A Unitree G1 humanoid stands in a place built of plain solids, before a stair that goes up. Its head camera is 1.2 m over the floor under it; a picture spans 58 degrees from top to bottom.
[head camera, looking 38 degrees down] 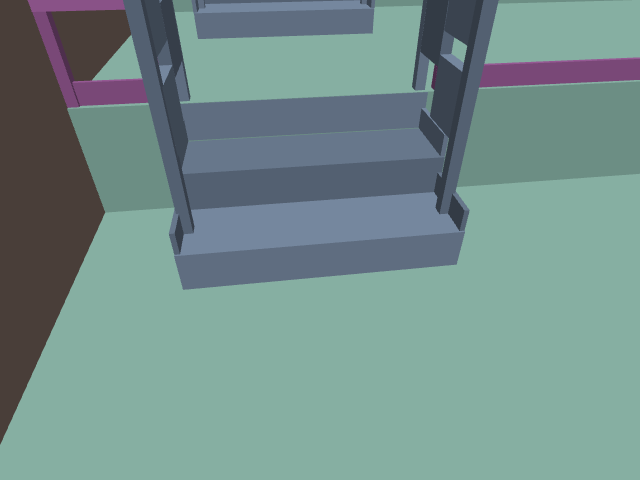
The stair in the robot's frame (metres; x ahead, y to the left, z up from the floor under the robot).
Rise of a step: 0.17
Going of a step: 0.30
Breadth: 1.12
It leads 8 degrees to the left of straight ahead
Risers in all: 3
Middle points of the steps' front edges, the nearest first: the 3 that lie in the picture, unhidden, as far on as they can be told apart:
1.29 -0.02 0.17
1.59 0.02 0.35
1.89 0.06 0.52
